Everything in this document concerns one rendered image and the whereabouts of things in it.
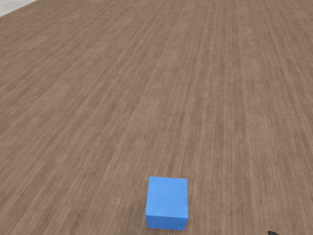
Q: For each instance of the carton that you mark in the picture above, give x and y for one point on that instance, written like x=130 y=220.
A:
x=167 y=203

